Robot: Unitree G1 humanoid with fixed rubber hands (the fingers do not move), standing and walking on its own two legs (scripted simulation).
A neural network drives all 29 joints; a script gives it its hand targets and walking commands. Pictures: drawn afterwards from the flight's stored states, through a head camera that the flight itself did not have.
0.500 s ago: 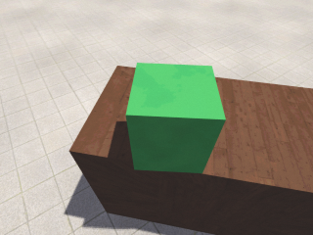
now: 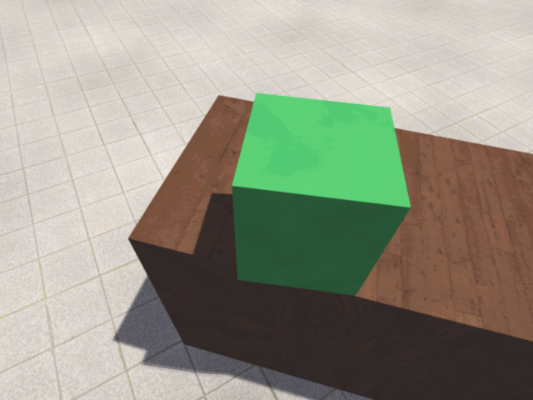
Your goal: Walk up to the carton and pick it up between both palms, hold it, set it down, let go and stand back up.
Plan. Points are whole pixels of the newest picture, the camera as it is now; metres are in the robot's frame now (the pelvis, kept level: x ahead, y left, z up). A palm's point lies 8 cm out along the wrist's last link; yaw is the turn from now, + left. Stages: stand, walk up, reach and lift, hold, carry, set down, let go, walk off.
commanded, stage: walk up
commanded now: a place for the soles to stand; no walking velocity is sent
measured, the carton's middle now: (308, 199) +0.41 -0.06 +0.06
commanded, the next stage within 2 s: reach and lift in 2.00 s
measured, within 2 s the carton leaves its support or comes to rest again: neither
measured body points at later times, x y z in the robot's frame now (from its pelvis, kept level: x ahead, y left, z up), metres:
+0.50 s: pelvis +0.01 -0.02 +0.01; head +0.02 -0.02 +0.46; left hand +0.00 +0.24 -0.14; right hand +0.08 -0.26 -0.14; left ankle +0.03 +0.11 -0.73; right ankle -0.05 -0.09 -0.73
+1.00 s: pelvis +0.00 +0.00 +0.01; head +0.02 +0.02 +0.46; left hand -0.02 +0.25 -0.15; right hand +0.06 -0.24 -0.14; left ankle +0.03 +0.11 -0.73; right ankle -0.05 -0.09 -0.73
